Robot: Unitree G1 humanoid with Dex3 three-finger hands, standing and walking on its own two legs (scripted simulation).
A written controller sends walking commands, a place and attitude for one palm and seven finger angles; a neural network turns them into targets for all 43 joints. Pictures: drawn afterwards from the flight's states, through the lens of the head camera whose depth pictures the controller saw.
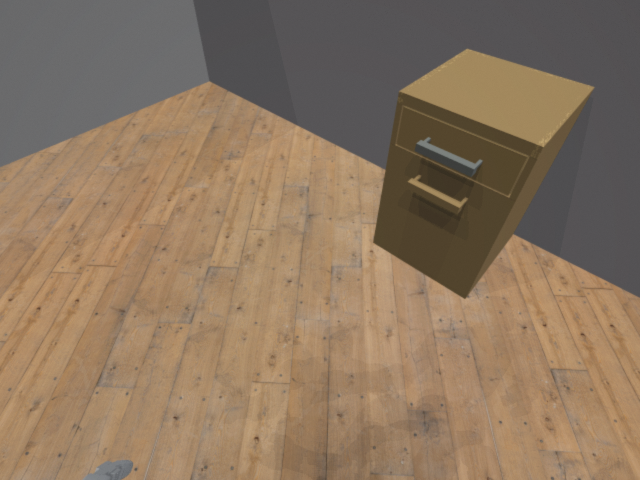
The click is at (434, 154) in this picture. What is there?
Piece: drawer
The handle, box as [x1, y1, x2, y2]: [415, 137, 482, 176]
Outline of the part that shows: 415,151 470,176 475,172 476,168 482,161 479,160 475,164 429,144 428,142 430,138 428,137 423,141 420,140 416,143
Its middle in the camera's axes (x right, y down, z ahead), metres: +0.38 -0.25 +1.14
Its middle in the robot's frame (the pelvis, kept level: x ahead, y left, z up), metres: +1.02 -0.33 -0.19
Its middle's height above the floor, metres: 0.58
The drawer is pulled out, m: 0.00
